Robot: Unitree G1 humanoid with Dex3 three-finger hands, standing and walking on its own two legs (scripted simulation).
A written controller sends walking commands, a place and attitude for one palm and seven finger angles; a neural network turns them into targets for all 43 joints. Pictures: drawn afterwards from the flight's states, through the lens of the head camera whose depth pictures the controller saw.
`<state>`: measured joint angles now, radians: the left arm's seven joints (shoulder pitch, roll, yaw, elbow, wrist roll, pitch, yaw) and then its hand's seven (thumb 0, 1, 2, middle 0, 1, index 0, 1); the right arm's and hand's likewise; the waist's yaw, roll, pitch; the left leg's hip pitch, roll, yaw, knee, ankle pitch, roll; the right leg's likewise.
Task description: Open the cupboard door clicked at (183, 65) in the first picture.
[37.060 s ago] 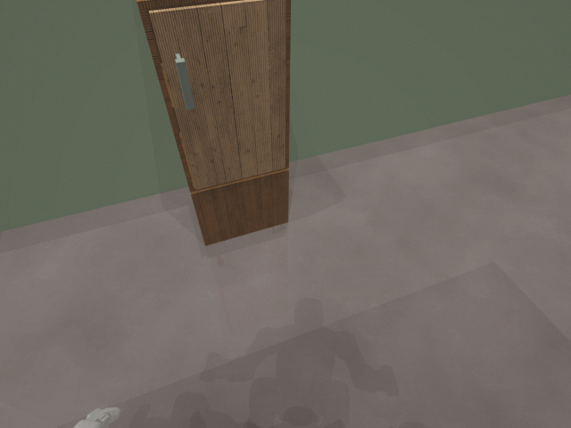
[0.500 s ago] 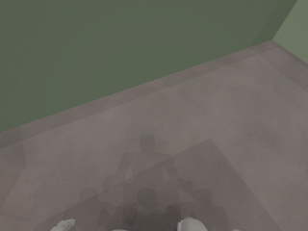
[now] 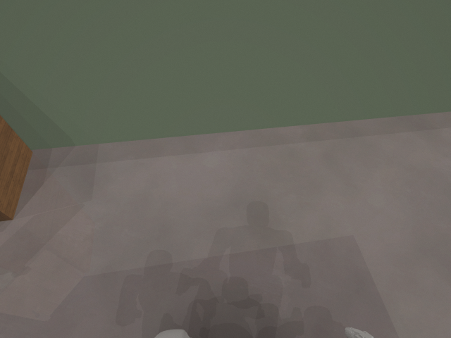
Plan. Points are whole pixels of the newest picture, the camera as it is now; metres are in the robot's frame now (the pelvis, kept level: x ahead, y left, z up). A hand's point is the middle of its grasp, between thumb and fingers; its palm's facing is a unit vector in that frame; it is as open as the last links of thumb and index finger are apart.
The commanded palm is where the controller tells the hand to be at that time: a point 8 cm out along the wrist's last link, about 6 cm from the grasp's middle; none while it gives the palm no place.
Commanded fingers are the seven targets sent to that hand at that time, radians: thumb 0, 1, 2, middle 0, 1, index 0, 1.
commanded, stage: turn to face it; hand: left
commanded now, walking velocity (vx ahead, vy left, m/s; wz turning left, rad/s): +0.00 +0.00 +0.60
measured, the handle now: out of the picture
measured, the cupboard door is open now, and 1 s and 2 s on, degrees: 50 50 50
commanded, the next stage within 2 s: take the last steps up to it in 1.52 s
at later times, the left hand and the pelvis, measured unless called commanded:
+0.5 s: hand out of the picture +0.08 +0.19 -0.14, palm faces +0.24 -0.92 -0.30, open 7.4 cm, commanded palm none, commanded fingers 0.00 0.90 0.90 -0.20 -0.30 -0.20 -0.30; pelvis +0.02 -0.04 +0.00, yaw +16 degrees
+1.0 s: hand out of the picture -0.03 +0.21 -0.16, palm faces +0.57 -0.78 -0.25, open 7.4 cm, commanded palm none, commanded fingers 0.00 0.90 0.90 -0.20 -0.30 -0.20 -0.30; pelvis +0.03 -0.02 +0.01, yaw +34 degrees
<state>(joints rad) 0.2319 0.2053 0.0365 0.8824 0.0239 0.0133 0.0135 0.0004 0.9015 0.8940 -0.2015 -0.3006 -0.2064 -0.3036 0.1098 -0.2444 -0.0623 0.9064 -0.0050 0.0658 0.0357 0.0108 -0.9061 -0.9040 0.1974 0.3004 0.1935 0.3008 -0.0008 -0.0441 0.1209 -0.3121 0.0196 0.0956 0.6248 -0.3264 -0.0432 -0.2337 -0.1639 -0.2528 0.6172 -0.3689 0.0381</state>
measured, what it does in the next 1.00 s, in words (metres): steps on the spot, turning left: right foot, then left foot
